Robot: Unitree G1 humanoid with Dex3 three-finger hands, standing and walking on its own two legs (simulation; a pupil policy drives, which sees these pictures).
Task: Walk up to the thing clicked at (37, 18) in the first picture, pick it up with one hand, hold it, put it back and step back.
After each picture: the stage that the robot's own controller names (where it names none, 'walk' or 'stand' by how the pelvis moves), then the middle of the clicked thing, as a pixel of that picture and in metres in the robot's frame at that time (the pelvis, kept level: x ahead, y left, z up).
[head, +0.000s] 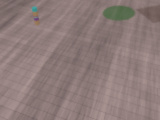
stand; (35, 16) +1.99 +0.58 -0.65
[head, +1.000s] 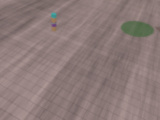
walk; (53, 22) +1.92 +0.25 -0.64
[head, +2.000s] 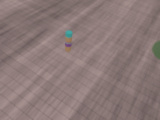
walk; (68, 41) +1.33 +0.09 -0.65
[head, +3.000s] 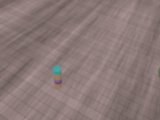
walk; (57, 77) +0.86 +0.15 -0.65
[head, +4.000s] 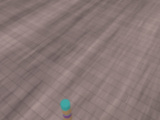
walk; (66, 111) +0.55 +0.15 -0.64
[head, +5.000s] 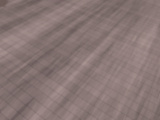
stand; out of the picture +0.43 +0.12 -0.65
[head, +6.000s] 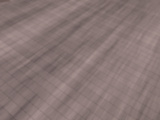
stand; out of the picture +0.42 +0.11 -0.66
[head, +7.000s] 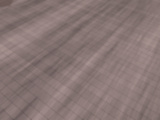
stand; out of the picture +0.42 +0.12 -0.66
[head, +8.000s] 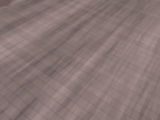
stand; out of the picture +0.41 +0.12 -0.66
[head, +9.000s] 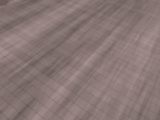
go down; out of the picture +0.40 +0.12 -0.66
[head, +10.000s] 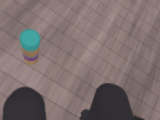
go down; (30, 49) +0.50 +0.15 -0.27
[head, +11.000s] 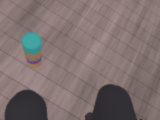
approach; (33, 53) +0.50 +0.15 -0.26
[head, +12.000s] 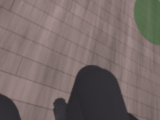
close in; out of the picture +0.49 +0.21 -0.17
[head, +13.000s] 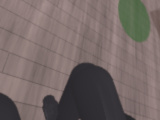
close; out of the picture +0.49 +0.22 -0.17
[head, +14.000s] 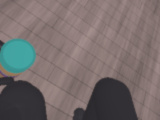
lift; (12, 64) +0.37 +0.20 -0.08
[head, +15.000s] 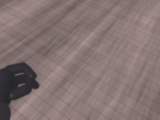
hold; out of the picture +0.36 -0.06 -0.64
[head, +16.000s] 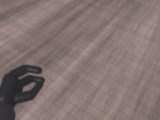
close; out of the picture +0.43 -0.05 -0.70
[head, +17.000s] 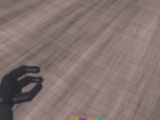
stand; out of the picture +0.51 -0.07 -0.71
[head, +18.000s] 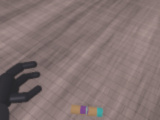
stand; (86, 110) +0.59 -0.08 -0.71
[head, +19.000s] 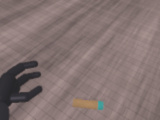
stand; (87, 104) +0.66 -0.09 -0.71
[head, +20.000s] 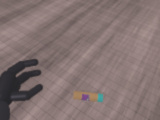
stand; (88, 96) +0.72 -0.09 -0.71
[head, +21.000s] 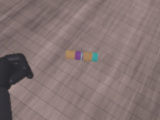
crouch; (81, 55) +0.80 -0.09 -0.58
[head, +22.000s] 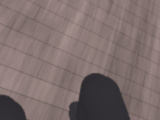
lower; out of the picture +0.91 +0.00 -0.30
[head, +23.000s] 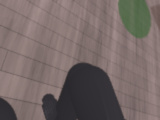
lower; out of the picture +0.95 +0.11 -0.26
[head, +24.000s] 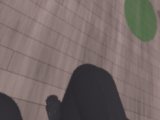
lower; out of the picture +0.99 +0.11 -0.26
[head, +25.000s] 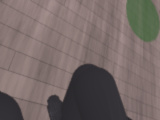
lower; out of the picture +1.01 +0.11 -0.26
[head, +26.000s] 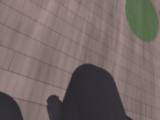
lower; out of the picture +1.03 +0.11 -0.26
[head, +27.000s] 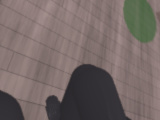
open; out of the picture +1.05 +0.12 -0.26
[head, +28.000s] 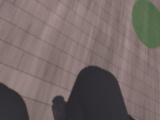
stand; out of the picture +1.05 +0.11 -0.26
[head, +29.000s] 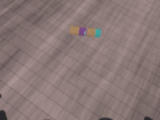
walk; (85, 31) +1.00 -0.11 -0.56
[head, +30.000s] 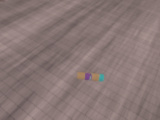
stand; (90, 76) +0.96 -0.14 -0.69
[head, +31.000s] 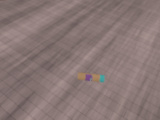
stand; (90, 77) +0.94 -0.14 -0.69
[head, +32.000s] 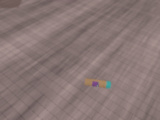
stand; (97, 83) +0.94 -0.16 -0.74
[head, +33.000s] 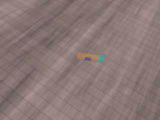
walk; (90, 57) +0.98 -0.17 -0.73
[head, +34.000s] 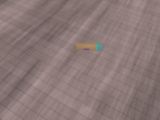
walk; (88, 46) +1.17 -0.06 -0.72
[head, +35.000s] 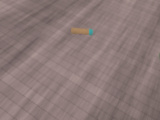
walk; (81, 31) +1.47 -0.05 -0.72
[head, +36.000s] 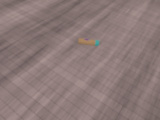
stand; (88, 42) +1.50 -0.12 -0.74
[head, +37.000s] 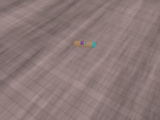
stand; (84, 44) +1.47 -0.07 -0.75
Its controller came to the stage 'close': yes
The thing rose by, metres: 0.25
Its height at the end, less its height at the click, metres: -0.09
